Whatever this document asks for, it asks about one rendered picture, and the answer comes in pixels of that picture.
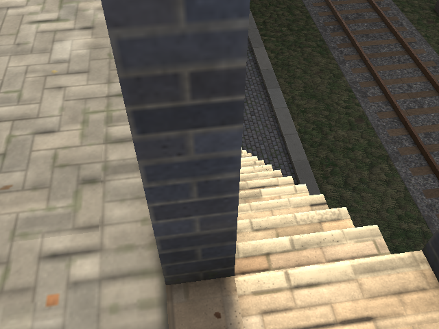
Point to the stairs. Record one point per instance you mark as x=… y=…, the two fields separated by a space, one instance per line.
x=281 y=226

